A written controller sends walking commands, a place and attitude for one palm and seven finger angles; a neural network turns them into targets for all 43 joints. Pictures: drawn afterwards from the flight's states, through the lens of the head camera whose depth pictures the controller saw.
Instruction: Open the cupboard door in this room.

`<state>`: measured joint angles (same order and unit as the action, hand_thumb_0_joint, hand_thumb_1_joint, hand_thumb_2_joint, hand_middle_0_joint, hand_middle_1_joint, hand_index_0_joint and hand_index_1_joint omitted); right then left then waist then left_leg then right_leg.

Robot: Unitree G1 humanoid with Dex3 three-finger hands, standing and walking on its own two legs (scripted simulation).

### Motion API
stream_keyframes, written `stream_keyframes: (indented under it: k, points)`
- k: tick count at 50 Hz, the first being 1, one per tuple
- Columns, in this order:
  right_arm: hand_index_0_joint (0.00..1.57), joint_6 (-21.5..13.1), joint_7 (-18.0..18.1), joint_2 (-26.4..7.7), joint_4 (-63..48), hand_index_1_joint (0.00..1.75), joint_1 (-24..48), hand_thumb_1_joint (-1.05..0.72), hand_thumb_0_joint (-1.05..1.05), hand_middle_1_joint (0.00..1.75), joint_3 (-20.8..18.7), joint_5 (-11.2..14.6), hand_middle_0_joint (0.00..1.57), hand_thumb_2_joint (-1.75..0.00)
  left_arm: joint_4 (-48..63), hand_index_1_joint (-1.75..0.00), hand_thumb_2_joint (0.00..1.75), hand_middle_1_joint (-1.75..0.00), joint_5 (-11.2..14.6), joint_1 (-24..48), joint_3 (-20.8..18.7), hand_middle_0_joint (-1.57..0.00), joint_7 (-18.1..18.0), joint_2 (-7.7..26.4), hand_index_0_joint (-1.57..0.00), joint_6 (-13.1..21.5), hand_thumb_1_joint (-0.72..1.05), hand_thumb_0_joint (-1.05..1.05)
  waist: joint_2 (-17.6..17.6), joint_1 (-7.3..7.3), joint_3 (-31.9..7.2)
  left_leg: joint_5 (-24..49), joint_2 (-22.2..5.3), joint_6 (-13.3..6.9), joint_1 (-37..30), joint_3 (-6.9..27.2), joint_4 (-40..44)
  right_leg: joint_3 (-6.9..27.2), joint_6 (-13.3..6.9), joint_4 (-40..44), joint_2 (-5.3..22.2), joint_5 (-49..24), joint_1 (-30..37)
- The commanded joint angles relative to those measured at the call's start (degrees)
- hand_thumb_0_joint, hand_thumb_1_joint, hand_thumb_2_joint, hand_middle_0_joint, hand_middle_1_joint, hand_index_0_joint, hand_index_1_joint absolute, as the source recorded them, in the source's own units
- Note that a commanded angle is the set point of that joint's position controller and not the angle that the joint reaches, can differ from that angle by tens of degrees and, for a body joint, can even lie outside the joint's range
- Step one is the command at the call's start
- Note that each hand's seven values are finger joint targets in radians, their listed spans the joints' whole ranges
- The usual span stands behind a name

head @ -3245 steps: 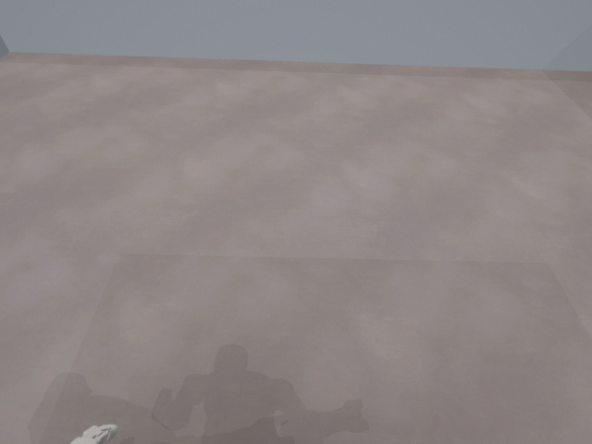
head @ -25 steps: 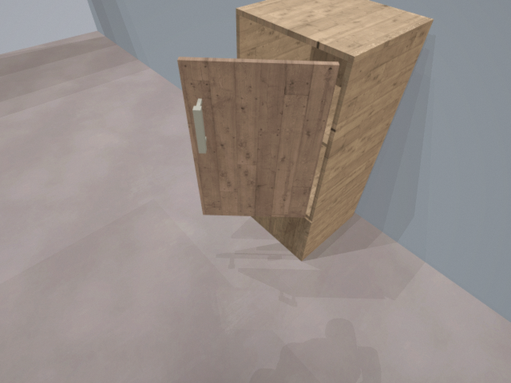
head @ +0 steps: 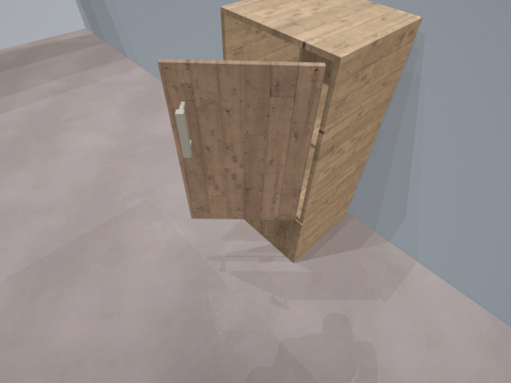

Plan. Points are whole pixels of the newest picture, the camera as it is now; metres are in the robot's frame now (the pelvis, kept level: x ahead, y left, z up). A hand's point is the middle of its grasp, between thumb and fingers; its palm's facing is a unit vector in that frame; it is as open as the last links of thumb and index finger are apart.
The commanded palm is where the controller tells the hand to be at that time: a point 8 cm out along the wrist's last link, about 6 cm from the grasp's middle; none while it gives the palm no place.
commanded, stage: shuffle to correct the standing spot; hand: left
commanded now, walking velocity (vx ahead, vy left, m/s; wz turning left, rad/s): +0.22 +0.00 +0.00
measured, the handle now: (185, 130) +0.70 +0.23 -0.02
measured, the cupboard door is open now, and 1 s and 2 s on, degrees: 47 47 47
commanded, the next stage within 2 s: come to a stop and stand still in 0.54 s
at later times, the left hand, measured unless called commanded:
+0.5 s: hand out of the picture +0.13 +0.19 -0.19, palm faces +0.03 -0.99 -0.16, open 7.3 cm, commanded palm none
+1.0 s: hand (177, 316) +0.28 +0.18 -0.18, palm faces +0.13 -0.97 -0.22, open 7.2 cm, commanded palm none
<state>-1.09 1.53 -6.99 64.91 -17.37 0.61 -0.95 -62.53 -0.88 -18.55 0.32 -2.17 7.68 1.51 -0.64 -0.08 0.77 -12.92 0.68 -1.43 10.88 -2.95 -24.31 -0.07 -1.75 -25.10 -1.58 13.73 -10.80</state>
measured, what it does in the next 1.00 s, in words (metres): walks ahead: right foot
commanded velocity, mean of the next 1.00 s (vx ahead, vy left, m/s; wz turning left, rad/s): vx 0.04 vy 0.03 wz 0.04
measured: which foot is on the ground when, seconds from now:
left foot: down 0.00-0.68, up 0.70-1.00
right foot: down 0.00-0.32, up 0.34-0.66, down 0.68-1.00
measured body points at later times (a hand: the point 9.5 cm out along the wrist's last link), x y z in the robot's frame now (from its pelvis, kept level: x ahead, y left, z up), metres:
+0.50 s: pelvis +0.11 +0.02 +0.00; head +0.15 +0.04 +0.44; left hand +0.12 +0.25 -0.17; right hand +0.04 -0.18 -0.15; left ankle +0.00 +0.10 -0.74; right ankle +0.12 -0.10 -0.67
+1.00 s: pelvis +0.20 -0.02 -0.01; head +0.24 -0.01 +0.44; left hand +0.27 +0.23 -0.16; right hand +0.29 -0.25 -0.16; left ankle +0.22 +0.12 -0.69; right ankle +0.29 -0.09 -0.74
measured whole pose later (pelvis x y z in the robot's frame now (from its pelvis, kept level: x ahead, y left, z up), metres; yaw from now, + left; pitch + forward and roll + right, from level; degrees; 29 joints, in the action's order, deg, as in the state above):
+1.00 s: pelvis +0.20 -0.02 -0.01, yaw +5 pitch -1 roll +1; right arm 2.2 1.1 -9.6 57.2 -9.3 -3.1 -1.1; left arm -55.0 -1.6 -8.3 -3.0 -2.0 10.3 -0.1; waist -1.7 0.5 5.5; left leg -24.7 -0.9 2.0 27.1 -1.2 -55.9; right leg -8.4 -4.6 -31.1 1.6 10.2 -19.9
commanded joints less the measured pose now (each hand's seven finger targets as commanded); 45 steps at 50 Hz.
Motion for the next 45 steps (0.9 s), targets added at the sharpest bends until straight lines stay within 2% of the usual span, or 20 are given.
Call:
stream_keyframes:
  k: [1, 8, 11, 13, 14, 15, 16, 18, 20, 23, 28, 32, 33, 34, 35, 36, 37, 39, 42, 45]
  points:
    - [0.2, -0.3, 0.0, -5.95, -1.78, 0.3, -4.29, -0.9, 0.0, 0.3, -1.4, -0.18, 0.2, -0.9, 1.91, -0.3, 0.9, -0.3, -0.3, -5.34, -1.44, -0.2, 0.51, 5.12, -0.2, -0.02, 0.9, 0.0, -0.8, 0.57, 4.5, -11.88, -5.3, -1.17, 4.49, 5.41, 4.26, 7.77, -2.28, 5.76, 6.59, 12.67, -2.91]
    - [0.2, -0.81, -0.43, -4.4, -3.8, 0.3, -4.56, -0.9, 0.0, 0.3, -1.4, -0.35, 0.2, -0.9, 2.69, -0.3, 0.9, -0.3, -0.25, -8.32, -3.06, -0.2, 1.08, 6.42, -0.2, 0.13, 0.9, 0.0, -5.78, 1.3, 9.07, -10.4, -2.03, -1.11, 11.77, 1.27, -5.24, 14.36, -6.02, 8.49, 10.06, 20.4, -2.28]
    - [0.2, -1.46, -0.59, -3.77, -4.91, 0.3, -4.22, -0.9, 0.0, 0.3, -1.45, -0.21, 0.2, -0.9, 2.58, -0.3, 0.9, -0.3, -0.33, -10.29, -3.83, -0.2, 0.87, 7.35, -0.2, 0.62, 0.9, 0.0, -5.93, 1.16, 7.46, -8.17, -1.71, -0.9, 12.9, -0.7, -9.87, 16.54, -8.31, 8.48, 13.73, 14.84, 0.91]
    - [0.2, -2.31, -0.51, -3.72, -4.25, 0.3, -6.58, -0.9, 0.0, 0.3, -1.27, -0.04, 0.2, -0.9, 2.76, -0.3, 0.9, -0.3, -0.34, -8.96, -3.88, -0.2, 1.01, 7.01, -0.2, 0.95, 0.9, 0.0, -3.28, -0.29, 5.23, -4.45, -2.23, -1.19, 6.28, -0.07, -4.46, 11.42, -7.65, 2.29, 11.71, 3.43, -0.19]
    - [0.2, -2.86, -0.29, -4.8, -2.93, 0.3, -10.19, -0.9, 0.0, 0.3, -1.42, -0.02, 0.2, -0.9, 3.1, -0.3, 0.9, -0.3, -0.31, -7.44, -3.52, -0.2, 1.2, 5.64, -0.2, 1.01, 0.9, 0.0, 2.09, -1.92, 3.31, 3.47, -4.44, -2.48, -1.89, 3.19, -0.05, 5.55, -5.57, -5.53, 7.56, -2.73, -4.05]
    - [0.2, -3.32, 0.29, -8.51, -0.62, 0.3, -16.36, -0.9, 0.0, 0.3, -2.35, -0.37, 0.2, -0.9, 4.23, -0.3, 0.9, -0.3, -0.28, -5.54, -3.06, -0.2, 1.42, 3.88, -0.2, 1.2, 0.9, 0.0, 12.52, -3.91, 1.68, 17.39, -12.26, -6.8, -13.02, 14.55, 1.31, -1.15, -2.77, -19.49, 1.99, -2.63, -14.64]
    - [0.2, -3.23, 1.03, -9.53, 1.4, 0.3, -22.54, -0.9, 0.0, 0.3, -2.26, -0.66, 0.2, -0.9, 6.06, -0.3, 0.9, -0.3, -0.36, -0.58, -2.32, -0.2, 1.21, 3.04, -0.2, 1.86, 0.9, 0.0, 17.93, -6.29, 3.59, 38.7, -20.63, -12.24, -21.55, 24.19, 4.65, -4.82, -0.97, -31.82, -0.42, 16.47, -28.48]
    - [0.2, -3.13, 1.54, -7.37, 1.46, 0.3, -22.31, -0.9, 0.0, 0.3, -1.2, -0.78, 0.2, -0.9, 6.77, -0.3, 0.9, -0.3, -0.5, 2.71, -3.17, -0.2, 1.06, 4.46, -0.2, 2.0, 0.9, 0.0, 8.74, -5.33, 5.97, 50.37, -22.09, -14.58, -20.2, 20.76, 3.04, -0.43, -1.45, -41.62, 3.66, 17.32, -33.25]
    - [0.2, -3.76, 1.45, -6.97, -0.22, 0.3, -18.37, -0.9, 0.0, 0.3, -1.31, -0.69, 0.2, -0.9, 7.66, -0.3, 0.9, -0.3, -0.55, 5.54, -3.07, -0.2, 2.13, 3.27, -0.2, 1.85, 0.9, 0.0, 3.44, -3.76, 8.27, 44.25, -19.45, -12.88, -15.67, 17.35, 5.44, -1.52, -0.96, -40.96, 5.5, 13.98, -33.24]
    - [0.2, -4.31, 1.59, -6.75, -0.59, 0.3, -16.42, -0.9, 0.0, 0.3, -1.14, -0.41, 0.2, -0.9, 8.72, -0.3, 0.9, -0.3, -0.47, 7.61, -2.91, -0.2, 3.09, 1.45, -0.2, 0.88, 0.9, 0.0, 7.0, -2.18, 8.81, 37.75, -14.32, -10.16, -11.65, 11.55, 9.56, -4.21, 0.23, -37.46, 5.52, 6.32, -30.88]
    - [0.2, -3.91, 1.62, -7.73, -0.6, 0.3, -14.38, -0.9, 0.0, 0.3, -1.52, -0.49, 0.2, -0.9, 10.2, -0.3, 0.9, -0.3, 0.05, 11.46, -2.65, -0.2, 3.42, 1.95, -0.2, 0.78, 0.9, 0.0, 9.36, -1.15, 5.87, 46.13, -10.41, -6.96, -9.77, 4.45, 7.77, -9.27, -0.83, -17.37, 1.83, -0.58, -17.9]
    - [0.2, -3.04, 1.13, -9.84, -1.07, 0.3, -12.25, -0.9, 0.0, 0.3, -2.82, 0.35, 0.2, -0.9, 5.43, -0.3, 0.9, -0.3, -0.35, -2.63, -3.94, -0.2, 2.41, 6.09, -0.2, 1.43, 0.9, 0.0, 3.35, 5.3, -3.19, 44.06, -10.24, -4.25, -5.65, 4.01, -9.96, -7.75, -2.58, -5.75, 0.22, -10.09, 6.26]
    - [0.2, -2.99, 0.54, -8.18, -1.15, 0.3, -12.85, -0.9, 0.0, 0.3, -2.76, 0.88, 0.2, -0.9, 3.9, -0.3, 0.9, -0.3, -0.64, -7.91, -4.76, -0.2, 1.8, 9.53, -0.2, 2.04, 0.9, 0.0, -2.74, 7.6, -6.83, 30.48, -7.6, -2.74, 3.71, 3.27, -22.27, -0.33, -5.56, -5.86, 7.57, -16.67, 18.28]
    - [0.2, -3.0, 0.55, -5.03, -2.15, 0.3, -16.57, -0.9, 0.0, 0.3, -2.47, 1.45, 0.2, -0.9, 3.33, -0.3, 0.9, -0.3, -0.6, -11.1, -5.67, -0.2, 1.16, 13.51, -0.2, 2.2, 0.9, 0.0, -15.03, 6.97, -13.2, -12.67, 1.93, -0.25, 15.08, -0.37, -41.24, 20.79, -12.88, -2.7, 24.57, -35.51, 27.52]
    - [0.2, -2.06, 1.1, -5.41, -2.69, 0.3, -15.88, -0.9, 0.0, 0.3, -2.42, 1.36, 0.2, -0.9, 4.28, -0.3, 0.9, -0.3, 0.53, -9.08, -5.46, -0.2, 0.63, 13.9, -0.2, 1.61, 0.9, 0.0, -8.85, 5.36, -13.75, -22.74, 0.51, -0.59, 13.23, 4.51, -50.76, 23.61, -17.03, 1.76, 29.19, -42.14, 20.44]
    - [0.2, -1.57, 1.24, -3.13, -2.73, 0.3, -13.65, -0.9, 0.0, 0.3, -2.23, 1.24, 0.2, -0.9, 5.51, -0.3, 0.9, -0.3, 0.51, -3.34, -4.66, -0.2, 0.17, 12.11, -0.2, 1.03, 0.9, 0.0, -2.91, 3.11, -3.99, -21.72, -1.78, -0.49, 14.18, 5.91, -49.26, 17.38, -16.21, 2.82, 27.3, -42.02, 10.49]
    - [0.2, -0.5, 1.1, -2.6, -2.74, 0.3, -11.69, -0.9, 0.0, 0.3, -2.16, 1.07, 0.2, -0.9, 6.81, -0.3, 0.9, -0.3, 0.27, 1.83, -4.08, -0.2, 0.18, 10.65, -0.2, 1.07, 0.9, 0.0, -7.0, 1.67, -0.89, -19.81, -2.81, 0.38, 11.93, 5.1, -48.71, 16.35, -14.67, 4.84, 25.79, -39.11, 0.25]
    - [0.2, 1.69, 0.94, -2.18, -2.88, 0.3, -10.43, -0.9, 0.0, 0.3, -2.43, 0.96, 0.2, -0.9, 8.6, -0.3, 0.9, -0.3, -0.08, 7.8, -3.3, -0.2, -0.52, 8.08, -0.2, 0.36, 0.9, 0.0, -5.06, -1.4, 2.27, -17.46, -4.52, 1.29, 8.22, 5.54, -42.83, 7.44, -12.76, 5.27, 22.6, -36.98, -10.84]
    - [0.2, 3.16, -0.03, -2.04, -3.28, 0.3, -8.93, -0.9, 0.0, 0.3, -2.95, 0.64, 0.2, -0.9, 8.93, -0.3, 0.9, -0.3, -0.34, 6.89, -4.29, -0.2, -0.38, 10.08, -0.2, -0.26, 0.9, 0.0, -4.28, -1.21, -0.91, -13.29, -2.67, 2.7, 7.89, 1.89, -36.75, 3.01, -10.43, 5.98, 20.12, -29.59, -10.8]
    - [0.2, 3.83, -0.29, -3.42, -5.46, 0.3, -4.96, -0.9, 0.0, 0.3, -3.86, -0.01, 0.2, -0.9, 9.35, -0.3, 0.9, -0.3, -0.55, 5.83, -5.27, -0.2, -0.37, 10.76, -0.2, -1.01, 0.9, 0.0, -3.69, 0.16, -1.18, -11.23, -2.33, 3.8, 10.98, 1.86, -36.0, 5.33, -11.12, 6.43, 20.73, -25.55, -9.49]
